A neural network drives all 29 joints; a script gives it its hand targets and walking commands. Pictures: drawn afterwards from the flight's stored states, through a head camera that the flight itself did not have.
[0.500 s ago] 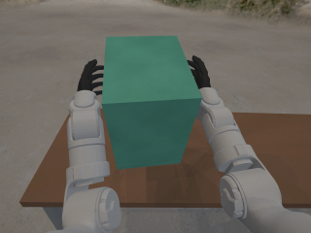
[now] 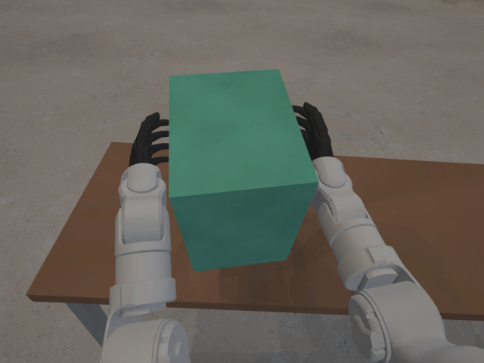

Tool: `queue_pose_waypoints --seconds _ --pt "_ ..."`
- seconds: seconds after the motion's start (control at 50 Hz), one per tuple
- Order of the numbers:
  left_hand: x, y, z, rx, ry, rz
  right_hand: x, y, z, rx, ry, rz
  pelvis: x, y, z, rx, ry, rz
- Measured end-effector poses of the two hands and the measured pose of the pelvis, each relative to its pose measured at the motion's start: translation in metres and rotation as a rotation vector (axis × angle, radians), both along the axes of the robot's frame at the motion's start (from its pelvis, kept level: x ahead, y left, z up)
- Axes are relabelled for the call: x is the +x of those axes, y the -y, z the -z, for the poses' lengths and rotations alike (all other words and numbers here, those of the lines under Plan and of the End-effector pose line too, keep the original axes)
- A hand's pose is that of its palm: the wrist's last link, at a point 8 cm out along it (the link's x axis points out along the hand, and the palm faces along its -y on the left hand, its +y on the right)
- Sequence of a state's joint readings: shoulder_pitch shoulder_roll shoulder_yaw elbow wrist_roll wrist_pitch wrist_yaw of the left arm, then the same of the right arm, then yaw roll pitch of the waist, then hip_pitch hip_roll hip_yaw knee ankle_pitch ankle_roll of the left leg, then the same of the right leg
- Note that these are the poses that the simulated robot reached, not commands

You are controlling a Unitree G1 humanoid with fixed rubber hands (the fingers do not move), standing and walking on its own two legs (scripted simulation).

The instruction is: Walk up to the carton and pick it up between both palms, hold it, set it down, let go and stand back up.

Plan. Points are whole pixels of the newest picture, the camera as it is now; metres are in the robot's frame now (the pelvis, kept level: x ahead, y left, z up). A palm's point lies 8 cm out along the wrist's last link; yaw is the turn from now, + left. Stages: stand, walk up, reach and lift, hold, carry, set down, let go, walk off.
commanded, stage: set down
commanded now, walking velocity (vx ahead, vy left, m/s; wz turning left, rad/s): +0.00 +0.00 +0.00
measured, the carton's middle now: (233, 176) +0.40 +0.02 +0.11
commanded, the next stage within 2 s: none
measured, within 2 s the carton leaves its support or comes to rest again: neither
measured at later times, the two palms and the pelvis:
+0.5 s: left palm (149, 183) +0.36 +0.16 +0.14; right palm (311, 162) +0.40 -0.11 +0.15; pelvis +0.00 -0.01 +0.00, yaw +0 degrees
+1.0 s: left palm (158, 201) +0.36 +0.15 +0.10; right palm (307, 171) +0.41 -0.12 +0.12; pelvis +0.00 -0.02 +0.00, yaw -1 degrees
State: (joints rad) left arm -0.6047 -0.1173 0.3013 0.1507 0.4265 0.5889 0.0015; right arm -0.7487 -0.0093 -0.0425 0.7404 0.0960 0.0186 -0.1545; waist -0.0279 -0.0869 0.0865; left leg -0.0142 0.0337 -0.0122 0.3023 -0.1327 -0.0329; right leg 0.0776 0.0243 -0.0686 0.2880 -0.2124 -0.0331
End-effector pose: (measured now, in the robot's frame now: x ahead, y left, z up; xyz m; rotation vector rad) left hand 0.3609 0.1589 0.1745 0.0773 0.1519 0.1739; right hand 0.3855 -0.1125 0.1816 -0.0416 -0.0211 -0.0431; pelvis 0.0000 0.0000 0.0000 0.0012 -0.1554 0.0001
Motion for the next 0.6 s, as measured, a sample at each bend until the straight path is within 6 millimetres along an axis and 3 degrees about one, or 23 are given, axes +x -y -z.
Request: queue_pose_waypoints --seconds 0.32,0.6 --pt "-0.006 -0.004 0.028 -0.013 -0.056 -0.042 0.005 -0.006 0.026 -0.010 -0.045 -0.041 0.003 0.005 0.000 0.001 -0.025 -0.006" --pt "-0.003 0.004 0.044 -0.035 -0.090 -0.067 0.015 0.001 0.035 -0.027 -0.079 -0.067 0.001 0.012 -0.001 0.005 -0.064 0.012"
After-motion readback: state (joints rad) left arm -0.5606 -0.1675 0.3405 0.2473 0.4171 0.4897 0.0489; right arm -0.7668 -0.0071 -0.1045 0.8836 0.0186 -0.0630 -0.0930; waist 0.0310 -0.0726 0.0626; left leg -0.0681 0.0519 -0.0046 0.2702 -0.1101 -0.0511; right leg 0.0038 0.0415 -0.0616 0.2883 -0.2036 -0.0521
